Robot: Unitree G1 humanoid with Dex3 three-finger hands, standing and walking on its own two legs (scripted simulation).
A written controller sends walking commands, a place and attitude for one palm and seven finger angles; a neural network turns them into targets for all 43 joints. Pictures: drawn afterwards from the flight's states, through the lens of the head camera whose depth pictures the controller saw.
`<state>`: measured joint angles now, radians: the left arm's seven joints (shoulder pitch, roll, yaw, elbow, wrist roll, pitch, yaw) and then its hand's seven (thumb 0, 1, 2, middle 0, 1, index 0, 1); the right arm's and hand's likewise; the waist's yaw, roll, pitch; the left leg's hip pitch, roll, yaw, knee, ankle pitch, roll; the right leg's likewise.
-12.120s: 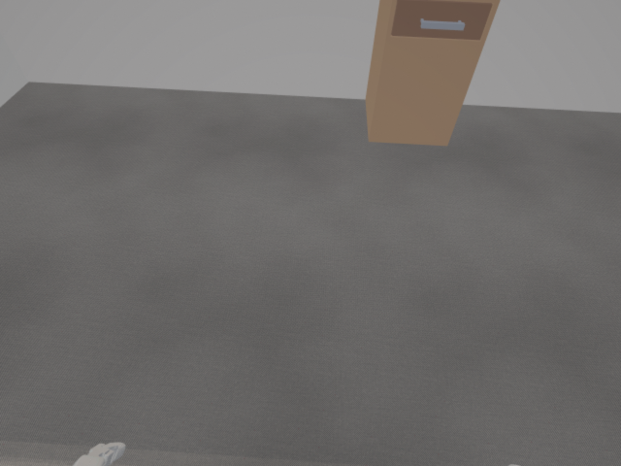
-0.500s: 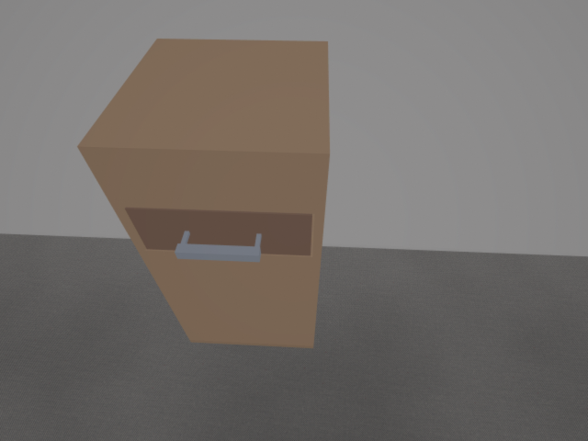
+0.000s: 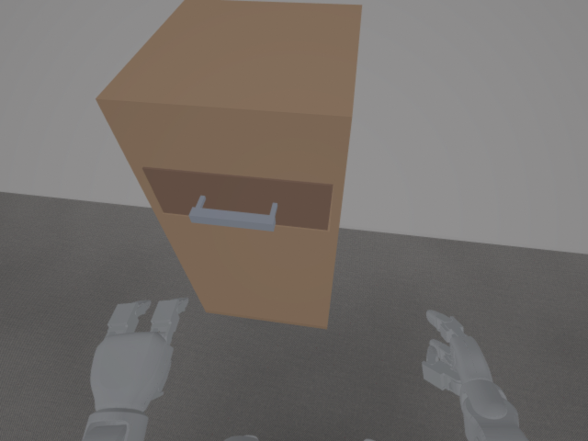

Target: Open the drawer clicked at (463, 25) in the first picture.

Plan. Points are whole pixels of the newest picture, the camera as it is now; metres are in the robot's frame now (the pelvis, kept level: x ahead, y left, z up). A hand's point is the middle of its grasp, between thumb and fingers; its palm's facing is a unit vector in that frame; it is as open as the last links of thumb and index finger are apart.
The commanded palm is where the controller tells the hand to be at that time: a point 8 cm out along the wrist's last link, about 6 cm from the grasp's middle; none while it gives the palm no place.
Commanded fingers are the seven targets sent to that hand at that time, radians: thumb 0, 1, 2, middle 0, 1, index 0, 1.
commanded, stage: raise the hand with hooked fingers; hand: left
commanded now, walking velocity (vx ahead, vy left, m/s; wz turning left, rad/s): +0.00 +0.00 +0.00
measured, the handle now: (235, 211) +0.53 +0.23 -0.09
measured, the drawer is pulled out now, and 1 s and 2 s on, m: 0.00 0.00 0.00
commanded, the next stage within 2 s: move the hooked fingers above the handle in 1.32 s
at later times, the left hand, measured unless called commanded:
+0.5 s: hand (147, 284) +0.28 +0.25 +0.06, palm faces +0.06 -0.09 -0.99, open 12.4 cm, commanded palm +0.25 +0.25 +0.12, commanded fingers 0.00 -0.38 0.35 -0.29 -1.12 -0.29 -1.12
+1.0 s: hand (126, 218) +0.33 +0.28 +0.12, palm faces +0.04 -0.07 -1.00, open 13.8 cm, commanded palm +0.30 +0.28 +0.17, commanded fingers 0.00 -0.50 0.30 -0.30 -1.20 -0.30 -1.20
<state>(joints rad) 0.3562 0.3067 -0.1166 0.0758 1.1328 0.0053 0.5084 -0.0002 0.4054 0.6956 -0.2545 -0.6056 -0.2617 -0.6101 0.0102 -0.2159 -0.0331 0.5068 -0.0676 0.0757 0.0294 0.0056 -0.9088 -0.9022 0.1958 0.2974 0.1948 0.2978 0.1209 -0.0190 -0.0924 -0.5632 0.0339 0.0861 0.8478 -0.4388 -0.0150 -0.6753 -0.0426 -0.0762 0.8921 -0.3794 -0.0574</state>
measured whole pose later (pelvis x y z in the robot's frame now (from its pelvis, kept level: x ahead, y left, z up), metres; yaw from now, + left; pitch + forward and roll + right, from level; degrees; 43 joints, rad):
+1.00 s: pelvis +0.02 +0.03 +0.04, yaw +1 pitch +2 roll +0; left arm -0.12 0.45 -0.07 0.12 0.95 0.04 0.08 0.00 -0.49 0.31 -0.32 -1.19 -0.32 -1.20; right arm 0.11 -0.23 0.01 0.62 0.00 0.11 -0.02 0.01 -0.91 -0.90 0.20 0.30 0.20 0.30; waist 0.09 0.07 0.00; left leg -0.20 0.00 0.08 0.45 -0.29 0.02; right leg -0.29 -0.05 -0.09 0.48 -0.22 -0.01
